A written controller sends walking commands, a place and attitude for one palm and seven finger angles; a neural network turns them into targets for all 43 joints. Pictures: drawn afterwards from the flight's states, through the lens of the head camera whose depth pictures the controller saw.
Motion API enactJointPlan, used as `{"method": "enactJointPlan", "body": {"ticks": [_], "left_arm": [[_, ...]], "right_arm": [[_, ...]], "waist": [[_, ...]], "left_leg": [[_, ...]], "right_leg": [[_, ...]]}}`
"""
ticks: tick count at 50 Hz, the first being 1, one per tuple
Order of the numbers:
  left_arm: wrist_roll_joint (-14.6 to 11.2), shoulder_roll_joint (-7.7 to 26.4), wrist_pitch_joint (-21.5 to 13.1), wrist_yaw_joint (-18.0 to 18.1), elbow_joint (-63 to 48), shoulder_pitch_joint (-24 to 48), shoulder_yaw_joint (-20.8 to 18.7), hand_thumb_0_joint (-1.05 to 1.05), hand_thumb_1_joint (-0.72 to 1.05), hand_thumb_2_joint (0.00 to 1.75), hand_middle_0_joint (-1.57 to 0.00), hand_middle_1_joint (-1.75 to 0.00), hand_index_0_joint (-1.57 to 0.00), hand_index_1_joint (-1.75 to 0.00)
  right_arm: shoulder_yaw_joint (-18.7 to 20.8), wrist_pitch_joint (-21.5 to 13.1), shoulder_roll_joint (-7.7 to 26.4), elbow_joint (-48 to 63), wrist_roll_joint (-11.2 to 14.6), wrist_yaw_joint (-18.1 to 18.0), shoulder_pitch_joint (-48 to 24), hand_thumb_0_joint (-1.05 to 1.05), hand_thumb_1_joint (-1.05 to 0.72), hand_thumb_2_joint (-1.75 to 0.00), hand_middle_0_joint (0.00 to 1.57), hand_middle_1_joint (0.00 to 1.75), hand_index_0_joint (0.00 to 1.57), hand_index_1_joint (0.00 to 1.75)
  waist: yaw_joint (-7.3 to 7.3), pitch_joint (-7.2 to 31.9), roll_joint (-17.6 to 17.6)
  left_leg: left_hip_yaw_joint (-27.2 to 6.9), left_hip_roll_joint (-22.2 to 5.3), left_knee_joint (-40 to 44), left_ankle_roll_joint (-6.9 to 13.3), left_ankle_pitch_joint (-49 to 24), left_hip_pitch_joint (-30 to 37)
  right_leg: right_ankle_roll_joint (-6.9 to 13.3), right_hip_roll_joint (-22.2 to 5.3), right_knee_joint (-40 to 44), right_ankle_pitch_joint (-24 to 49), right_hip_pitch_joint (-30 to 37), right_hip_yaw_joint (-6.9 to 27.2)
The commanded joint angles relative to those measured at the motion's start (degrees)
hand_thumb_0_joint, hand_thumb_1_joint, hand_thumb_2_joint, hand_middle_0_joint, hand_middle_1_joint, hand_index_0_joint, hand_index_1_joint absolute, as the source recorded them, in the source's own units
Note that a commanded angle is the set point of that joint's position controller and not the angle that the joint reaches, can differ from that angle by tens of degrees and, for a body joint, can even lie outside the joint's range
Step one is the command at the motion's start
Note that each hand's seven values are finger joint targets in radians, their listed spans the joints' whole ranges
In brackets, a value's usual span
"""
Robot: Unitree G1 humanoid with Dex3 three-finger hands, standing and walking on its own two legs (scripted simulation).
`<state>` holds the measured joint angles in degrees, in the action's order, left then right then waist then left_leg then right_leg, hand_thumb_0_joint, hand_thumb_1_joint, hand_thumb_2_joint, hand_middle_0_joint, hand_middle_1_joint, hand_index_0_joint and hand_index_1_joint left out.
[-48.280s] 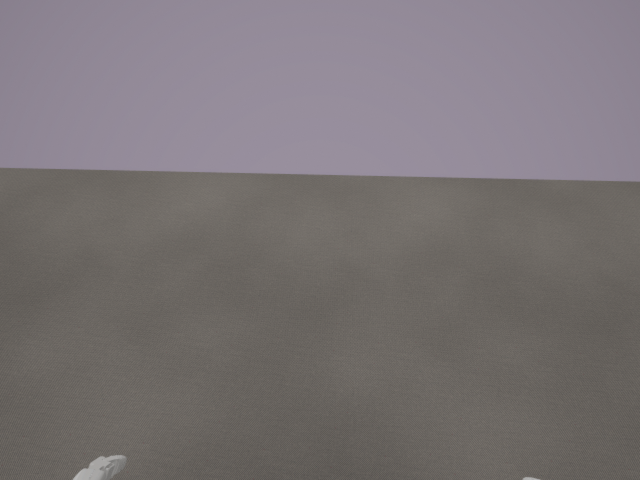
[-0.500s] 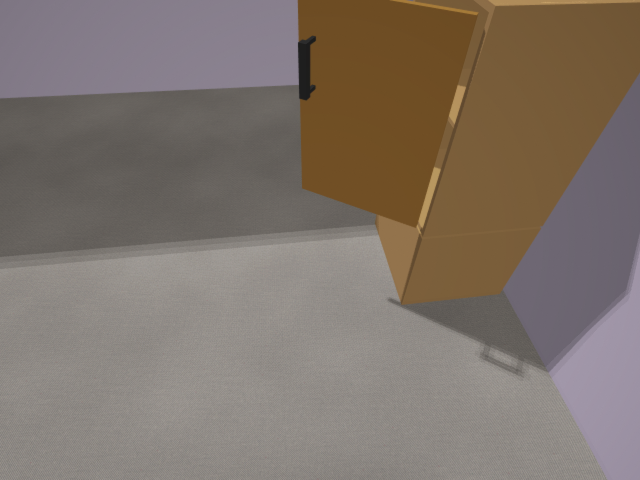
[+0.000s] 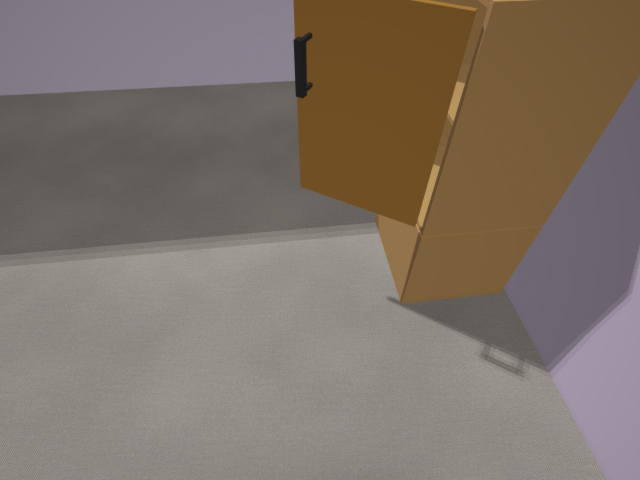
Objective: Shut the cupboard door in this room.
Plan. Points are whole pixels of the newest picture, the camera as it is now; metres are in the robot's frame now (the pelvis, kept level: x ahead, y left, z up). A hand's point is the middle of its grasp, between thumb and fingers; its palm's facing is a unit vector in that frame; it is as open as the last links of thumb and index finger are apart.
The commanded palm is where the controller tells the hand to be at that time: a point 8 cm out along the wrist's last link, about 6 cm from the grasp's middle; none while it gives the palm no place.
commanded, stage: walk to a spot facing it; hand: left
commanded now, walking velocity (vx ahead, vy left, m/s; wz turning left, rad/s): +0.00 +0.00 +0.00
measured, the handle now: (304, 65) +1.00 +0.09 +0.05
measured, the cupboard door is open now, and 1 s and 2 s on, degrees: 55 55 55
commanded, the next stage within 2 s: turn to face it in 1.42 s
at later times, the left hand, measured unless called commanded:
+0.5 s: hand out of the picture +0.01 +0.22 -0.21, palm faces +0.22 -0.95 -0.24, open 7.4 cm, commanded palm none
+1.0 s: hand out of the picture -0.05 +0.18 -0.16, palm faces +0.56 -0.78 -0.28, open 7.4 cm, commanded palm none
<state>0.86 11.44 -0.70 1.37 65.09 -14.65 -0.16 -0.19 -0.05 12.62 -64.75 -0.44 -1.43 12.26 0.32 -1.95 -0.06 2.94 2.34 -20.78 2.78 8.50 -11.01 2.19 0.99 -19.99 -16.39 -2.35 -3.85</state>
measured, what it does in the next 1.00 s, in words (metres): steps on the spot, turning left: right foot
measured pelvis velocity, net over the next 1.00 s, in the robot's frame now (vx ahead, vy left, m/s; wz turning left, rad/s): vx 0.06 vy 0.01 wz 0.63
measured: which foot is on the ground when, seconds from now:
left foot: down 0.00-0.76, up 0.78-1.00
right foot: down 0.00-0.44, up 0.46-0.74, down 0.76-1.00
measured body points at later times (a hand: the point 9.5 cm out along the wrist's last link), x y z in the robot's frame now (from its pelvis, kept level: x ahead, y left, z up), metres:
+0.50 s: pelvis +0.01 +0.02 -0.03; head +0.05 +0.04 +0.41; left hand +0.00 +0.27 -0.19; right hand +0.09 -0.22 -0.18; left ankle +0.03 +0.13 -0.75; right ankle -0.05 -0.10 -0.72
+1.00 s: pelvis +0.06 +0.01 +0.00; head +0.11 +0.02 +0.45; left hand -0.08 +0.22 -0.14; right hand +0.29 -0.16 -0.14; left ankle +0.02 +0.16 -0.67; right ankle +0.06 -0.13 -0.74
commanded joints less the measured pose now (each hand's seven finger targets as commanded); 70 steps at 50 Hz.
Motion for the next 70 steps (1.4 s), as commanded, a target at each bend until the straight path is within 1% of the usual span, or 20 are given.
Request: {"method": "enactJointPlan", "body": {"ticks": [1, 10, 16, 20, 21, 22, 23, 26, 36, 37, 38, 39, 41, 44, 52, 56, 58, 59, 64, 70], "left_arm": [[-0.2, 9.0, -0.6, 0.6, -1.6, -2.2, -1.4, 0.00, 0.90, 0.90, -0.20, -0.30, -0.20, -0.30], [-0.2, 9.1, 1.3, 1.4, -4.4, -3.4, -3.2, 0.00, 0.90, 0.90, -0.20, -0.30, -0.20, -0.30], [1.1, 10.8, 1.2, 1.7, -9.8, 0.4, -5.1, 0.00, 0.90, 0.90, -0.20, -0.30, -0.20, -0.30], [0.4, 12.6, 1.1, 0.9, -11.7, -0.1, -5.5, 0.00, 0.90, 0.90, -0.20, -0.30, -0.20, -0.30], [0.2, 11.7, 1.2, 0.6, -12.2, 0.1, -5.4, 0.00, 0.90, 0.90, -0.20, -0.30, -0.20, -0.30], [-0.5, 8.8, 1.6, 0.4, -14.4, -1.4, -5.0, 0.00, 0.90, 0.90, -0.20, -0.30, -0.20, -0.30], [0.0, 7.5, 1.6, 0.8, -17.4, 2.7, -4.2, 0.00, 0.90, 0.90, -0.20, -0.30, -0.20, -0.30], [0.2, 7.0, 2.5, 0.3, -18.2, 8.0, -4.9, 0.00, 0.90, 0.90, -0.20, -0.30, -0.20, -0.30], [0.8, 7.3, 1.6, -1.6, -15.6, -7.3, -5.1, 0.00, 0.90, 0.90, -0.20, -0.30, -0.20, -0.30], [1.4, 9.6, 1.1, -1.2, -14.9, -11.7, -6.0, 0.00, 0.90, 0.90, -0.20, -0.30, -0.20, -0.30], [2.3, 15.2, 0.7, -0.3, -15.8, -11.3, -6.8, 0.00, 0.90, 0.90, -0.20, -0.30, -0.20, -0.30], [0.8, 15.5, 0.7, -0.1, -17.2, -5.6, -6.2, 0.00, 0.90, 0.90, -0.20, -0.30, -0.20, -0.30], [0.8, 13.0, -1.2, 0.1, -18.6, 2.0, -6.1, 0.00, 0.90, 0.90, -0.20, -0.30, -0.20, -0.30], [0.8, 8.8, -2.7, -0.4, -16.3, -0.4, -4.8, 0.00, 0.90, 0.90, -0.20, -0.30, -0.20, -0.30], [1.1, 10.4, -3.0, -0.2, -11.2, -12.5, -4.7, 0.00, 0.90, 0.90, -0.20, -0.30, -0.20, -0.30], [0.5, 13.4, -3.0, -0.6, -12.2, -8.6, -5.3, 0.00, 0.90, 0.90, -0.20, -0.30, -0.20, -0.30], [-0.2, 8.7, -2.9, -2.1, -17.8, -5.5, -4.4, 0.00, 0.90, 0.90, -0.20, -0.30, -0.20, -0.30], [0.0, 9.6, -2.5, -1.6, -20.2, -0.3, -4.6, 0.00, 0.90, 0.90, -0.20, -0.30, -0.20, -0.30], [1.2, 5.1, -0.3, -2.4, -15.3, -3.4, -4.9, 0.00, 0.90, 0.90, -0.20, -0.30, -0.20, -0.30], [1.0, 4.6, 0.2, -2.8, -17.5, 1.9, -4.8, 0.00, 0.90, 0.90, -0.20, -0.30, -0.20, -0.30]], "right_arm": [[1.3, -0.8, 8.6, 2.0, 0.0, -0.7, 1.1, 0.00, -0.90, -0.90, 0.20, 0.30, 0.20, 0.30], [1.7, 1.2, 5.3, 4.6, -0.3, -0.1, 2.3, 0.00, -0.90, -0.90, 0.20, 0.30, 0.20, 0.30], [3.5, 2.9, 3.6, 10.3, -0.3, 0.9, -1.6, 0.00, -0.90, -0.90, 0.20, 0.30, 0.20, 0.30], [3.6, 2.7, 3.4, 11.2, -1.0, 1.7, 3.3, 0.00, -0.90, -0.90, 0.20, 0.30, 0.20, 0.30], [4.3, 2.4, 5.6, 10.7, -1.1, 1.8, 7.4, 0.00, -0.90, -0.90, 0.20, 0.30, 0.20, 0.30], [5.6, 1.8, 11.5, 11.2, -1.7, 1.5, 10.5, 0.00, -0.90, -0.90, 0.20, 0.30, 0.20, 0.30], [6.3, 1.8, 14.2, 10.4, -1.4, 1.1, 13.6, 0.00, -0.90, -0.90, 0.20, 0.30, 0.20, 0.30], [5.8, 1.3, 12.1, 12.9, -1.7, 0.3, 5.8, 0.00, -0.90, -0.90, 0.20, 0.30, 0.20, 0.30], [6.7, 2.2, 12.2, 16.3, -1.6, 1.1, -2.4, 0.00, -0.90, -0.90, 0.20, 0.30, 0.20, 0.30], [6.4, 2.3, 8.8, 17.4, -1.1, 1.3, -3.7, 0.00, -0.90, -0.90, 0.20, 0.30, 0.20, 0.30], [5.3, 1.7, 3.3, 19.1, -0.4, 1.5, -4.2, 0.00, -0.90, -0.90, 0.20, 0.30, 0.20, 0.30], [5.7, 1.6, 6.2, 20.2, -1.6, 1.9, -6.4, 0.00, -0.90, -0.90, 0.20, 0.30, 0.20, 0.30], [6.4, 2.3, 6.4, 19.6, -1.7, 3.1, -3.5, 0.00, -0.90, -0.90, 0.20, 0.30, 0.20, 0.30], [5.4, 1.8, 4.6, 18.4, -1.2, 4.3, -3.5, 0.00, -0.90, -0.90, 0.20, 0.30, 0.20, 0.30], [3.0, 0.9, 2.8, 21.2, -1.1, 5.4, -14.5, 0.00, -0.90, -0.90, 0.20, 0.30, 0.20, 0.30], [4.5, -0.2, 7.8, 16.9, -1.6, 4.3, 2.9, 0.00, -0.90, -0.90, 0.20, 0.30, 0.20, 0.30], [7.7, -0.7, 21.1, 14.2, -1.8, 2.7, 16.1, 0.00, -0.90, -0.90, 0.20, 0.30, 0.20, 0.30], [7.6, -0.6, 21.5, 13.4, -0.8, 2.3, 16.7, 0.00, -0.90, -0.90, 0.20, 0.30, 0.20, 0.30], [4.3, -2.4, 10.1, 16.5, -1.2, 1.0, 0.5, 0.00, -0.90, -0.90, 0.20, 0.30, 0.20, 0.30], [4.9, -2.5, 9.0, 14.6, -1.1, 1.3, 1.5, 0.00, -0.90, -0.90, 0.20, 0.30, 0.20, 0.30]], "waist": [[0.09, -0.4, 0.5], [-0.79, 0.6, 3.0], [-0.27, -5.6, 4.5], [2.02, -1.0, 4.9], [3.82, 1.8, 0.1], [4.37, 4.5, -15.8], [6.04, 6.3, -15.4], [3.24, 1.4, -5.4], [-3.24, 4.0, -7.6], [-5.44, 3.3, 0.5], [-6.20, 0.6, 18.5], [-3.42, -3.6, 10.5], [1.32, -3.0, 7.6], [1.20, -4.5, 8.6], [-3.78, -3.6, 11.4], [5.65, 7.1, 6.9], [10.82, 17.8, -13.1], [10.59, 15.2, -4.0], [1.07, -0.2, -7.2], [0.26, -1.1, -4.8]], "left_leg": [[-8.7, -8.7, 2.2, 0.0, -9.4, 4.2], [-7.1, -5.5, -9.5, -1.7, -11.4, -7.6], [-2.2, -6.8, -33.0, -3.9, 22.1, -18.5], [4.6, -3.3, -16.3, -3.0, 6.4, -6.0], [0.0, -5.5, -10.9, -1.0, -8.0, 1.4], [-20.7, -19.0, -5.8, 6.9, -31.1, 7.9], [-31.1, -25.8, -0.1, 12.5, -29.2, 4.8], [-29.9, -21.0, 4.9, 8.5, 6.5, -7.4], [-21.7, -7.1, 3.4, 2.5, 29.9, -18.5], [-16.9, -1.8, -7.9, -0.4, 30.0, -28.6], [-4.9, 5.0, -29.5, -4.1, 26.1, -41.4], [-7.7, 0.3, -42.4, -3.8, 21.3, -38.8], [-8.8, -4.2, -51.6, -4.3, 13.3, -35.4], [-3.3, -4.8, -46.4, -5.2, 6.2, -32.4], [4.7, -4.3, -22.4, -2.1, 8.2, -26.2], [7.4, 0.4, -10.1, 1.5, 5.2, 5.4], [-32.2, -26.6, -3.9, 14.0, -7.4, 32.0], [-33.0, -29.6, -1.0, 15.6, -4.5, 26.5], [-16.8, -16.7, 7.1, 8.0, 10.9, -4.1], [-13.4, -13.5, 8.2, 8.5, 9.0, -5.9]], "right_leg": [[0.7, -8.3, 5.0, 10.2, -4.9, 6.9], [3.5, -14.5, -2.3, 20.1, 0.7, 5.0], [10.1, -24.7, -3.6, 38.5, -1.6, 3.0], [2.8, -19.1, -16.7, 39.5, -4.4, -6.1], [-0.4, -16.7, -25.5, 31.4, -9.9, -8.1], [-5.3, -9.0, -38.6, 3.8, -21.8, -9.8], [-4.5, -4.6, -47.1, -24.8, -23.4, -2.1], [-3.9, -6.4, -48.1, -13.6, -26.0, 5.5], [-3.7, 1.2, -8.5, -6.6, -0.2, -2.4], [-1.4, -5.5, 2.1, -14.2, 8.1, 5.8], [4.8, -24.9, 13.1, -29.5, 10.3, 30.1], [6.7, -30.1, 14.7, -25.9, -1.5, 31.7], [5.9, -27.1, 15.4, -27.8, -8.3, 25.7], [2.8, -18.2, 9.0, 3.3, -3.4, 3.7], [1.8, -20.7, 1.4, 34.7, 8.3, -6.6], [-1.2, -19.8, -23.2, 41.0, -2.0, -12.7], [-5.5, -7.5, -56.5, -17.6, -35.9, -7.2], [-4.3, -8.6, -59.2, -17.0, -39.2, 0.5], [-5.0, -10.6, -47.0, -3.5, -31.5, 2.9], [-6.0, -7.7, -28.1, 3.9, -26.5, 1.2]]}}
